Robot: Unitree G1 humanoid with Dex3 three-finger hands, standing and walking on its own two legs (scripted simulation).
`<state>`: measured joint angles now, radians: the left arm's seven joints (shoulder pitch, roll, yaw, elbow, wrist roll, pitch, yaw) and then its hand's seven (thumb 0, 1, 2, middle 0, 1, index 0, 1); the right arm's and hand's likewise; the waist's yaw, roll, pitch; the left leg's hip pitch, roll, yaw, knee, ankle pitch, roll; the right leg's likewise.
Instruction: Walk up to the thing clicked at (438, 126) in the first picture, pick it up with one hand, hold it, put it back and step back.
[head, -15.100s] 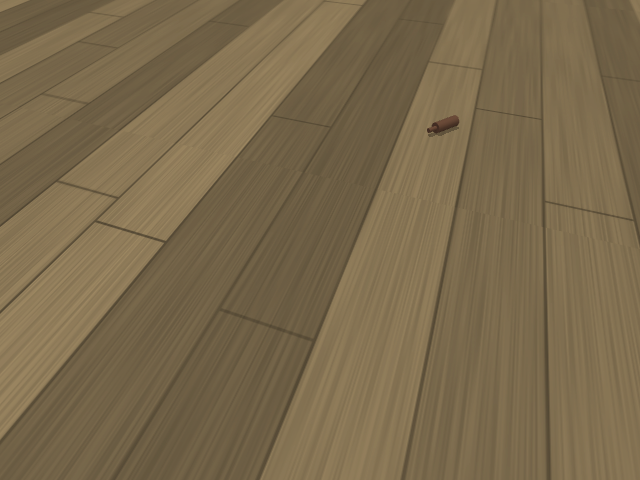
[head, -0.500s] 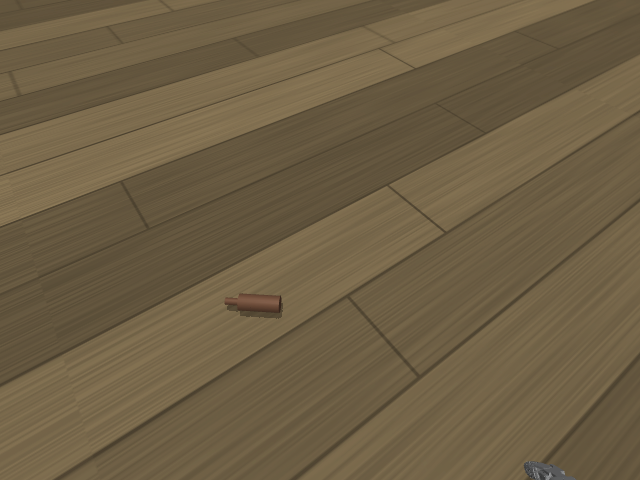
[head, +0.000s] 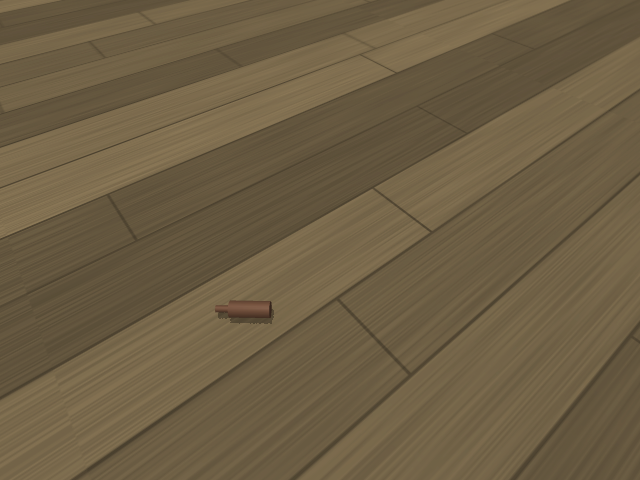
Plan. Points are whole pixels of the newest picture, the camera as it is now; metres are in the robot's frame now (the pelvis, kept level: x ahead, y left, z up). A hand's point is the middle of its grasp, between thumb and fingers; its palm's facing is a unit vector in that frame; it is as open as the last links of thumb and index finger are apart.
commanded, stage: stand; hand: left
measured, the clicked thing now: (243, 309) +0.80 +0.31 -0.75
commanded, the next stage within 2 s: walk up in 0.44 s
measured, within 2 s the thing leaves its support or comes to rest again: neither
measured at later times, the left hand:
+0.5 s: hand out of the picture +0.07 +0.25 -0.16, palm faces -0.01 -0.94 -0.33, open 7.3 cm
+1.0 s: hand (103, 470) +0.18 +0.33 -0.16, palm faces -0.08 -0.94 -0.34, open 7.3 cm
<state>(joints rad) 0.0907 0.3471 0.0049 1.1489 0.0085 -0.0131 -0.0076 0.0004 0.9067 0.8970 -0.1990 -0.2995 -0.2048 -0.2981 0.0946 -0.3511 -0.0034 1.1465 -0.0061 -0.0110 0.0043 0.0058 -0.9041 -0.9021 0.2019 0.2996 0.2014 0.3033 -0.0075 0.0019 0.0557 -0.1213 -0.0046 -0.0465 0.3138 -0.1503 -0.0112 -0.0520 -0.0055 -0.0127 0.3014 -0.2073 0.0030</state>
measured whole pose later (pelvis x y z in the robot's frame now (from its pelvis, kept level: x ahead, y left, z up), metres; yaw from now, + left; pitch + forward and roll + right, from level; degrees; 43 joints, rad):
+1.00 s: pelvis +0.13 +0.05 -0.01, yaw -1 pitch -4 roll +0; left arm 0.30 0.44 0.06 0.93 0.02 -0.02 -0.07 0.00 0.91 0.90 -0.20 -0.30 -0.20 -0.30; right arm 0.32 -0.38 -0.06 0.89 -0.02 -0.07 0.05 0.01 -0.90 -0.90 0.20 0.30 0.20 0.30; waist -0.02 -0.05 0.09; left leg -0.14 0.02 0.08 0.46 -0.25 0.03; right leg -0.43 -0.06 0.02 0.83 -0.34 -0.01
